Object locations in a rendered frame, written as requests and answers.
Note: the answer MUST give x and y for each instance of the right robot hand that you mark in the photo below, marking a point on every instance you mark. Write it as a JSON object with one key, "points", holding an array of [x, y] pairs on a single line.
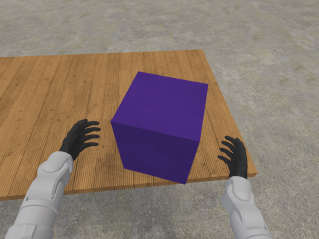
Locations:
{"points": [[237, 164]]}

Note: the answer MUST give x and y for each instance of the robot right forearm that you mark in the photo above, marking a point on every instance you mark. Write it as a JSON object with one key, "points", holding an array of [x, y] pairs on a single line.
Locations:
{"points": [[245, 218]]}

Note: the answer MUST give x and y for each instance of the carton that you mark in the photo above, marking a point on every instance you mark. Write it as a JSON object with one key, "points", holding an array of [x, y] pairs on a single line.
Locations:
{"points": [[158, 124]]}

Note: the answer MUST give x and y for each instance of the robot left forearm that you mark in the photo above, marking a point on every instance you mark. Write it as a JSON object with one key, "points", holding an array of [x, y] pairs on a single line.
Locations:
{"points": [[42, 201]]}

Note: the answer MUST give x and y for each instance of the table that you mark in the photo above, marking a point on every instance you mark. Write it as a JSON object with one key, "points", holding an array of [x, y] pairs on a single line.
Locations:
{"points": [[42, 97]]}

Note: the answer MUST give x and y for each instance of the left robot hand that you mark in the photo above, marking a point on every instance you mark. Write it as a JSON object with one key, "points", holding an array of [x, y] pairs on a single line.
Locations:
{"points": [[73, 144]]}

